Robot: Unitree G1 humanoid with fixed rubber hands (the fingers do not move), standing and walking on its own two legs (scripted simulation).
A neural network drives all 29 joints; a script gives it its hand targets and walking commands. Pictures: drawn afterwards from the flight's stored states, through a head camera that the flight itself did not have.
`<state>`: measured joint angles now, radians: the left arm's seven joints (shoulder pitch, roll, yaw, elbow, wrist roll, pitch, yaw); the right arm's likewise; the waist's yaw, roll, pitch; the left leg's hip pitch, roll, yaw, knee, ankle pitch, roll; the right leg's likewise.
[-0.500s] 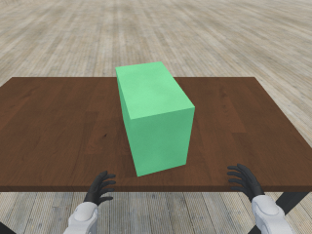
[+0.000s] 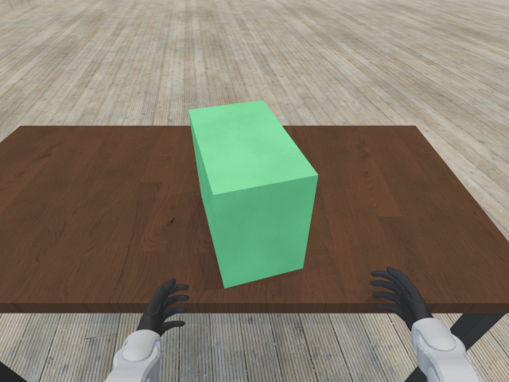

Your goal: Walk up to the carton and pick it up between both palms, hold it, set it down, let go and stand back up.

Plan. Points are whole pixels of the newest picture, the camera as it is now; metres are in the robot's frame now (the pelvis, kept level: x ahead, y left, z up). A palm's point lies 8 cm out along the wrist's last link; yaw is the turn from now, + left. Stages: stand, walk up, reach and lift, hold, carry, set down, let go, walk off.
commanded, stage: set down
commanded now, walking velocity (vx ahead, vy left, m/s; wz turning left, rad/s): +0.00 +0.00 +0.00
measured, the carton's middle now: (245, 188) +0.50 +0.06 +0.06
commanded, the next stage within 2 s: none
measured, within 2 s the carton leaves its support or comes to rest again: neither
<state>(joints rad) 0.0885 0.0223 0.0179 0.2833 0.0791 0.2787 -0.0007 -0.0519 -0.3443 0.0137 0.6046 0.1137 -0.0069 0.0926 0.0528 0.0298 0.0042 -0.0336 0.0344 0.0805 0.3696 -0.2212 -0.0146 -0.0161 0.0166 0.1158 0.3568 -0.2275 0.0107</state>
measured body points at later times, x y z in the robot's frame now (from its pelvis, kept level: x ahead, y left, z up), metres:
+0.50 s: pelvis +0.00 +0.00 +0.00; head -0.04 -0.01 +0.45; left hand +0.23 +0.18 -0.01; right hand +0.27 -0.23 +0.00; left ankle +0.00 +0.12 -0.75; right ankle -0.01 -0.14 -0.75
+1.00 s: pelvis +0.00 +0.00 +0.00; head -0.04 -0.01 +0.45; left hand +0.23 +0.18 -0.01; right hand +0.27 -0.23 +0.00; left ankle +0.00 +0.12 -0.75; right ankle -0.01 -0.14 -0.75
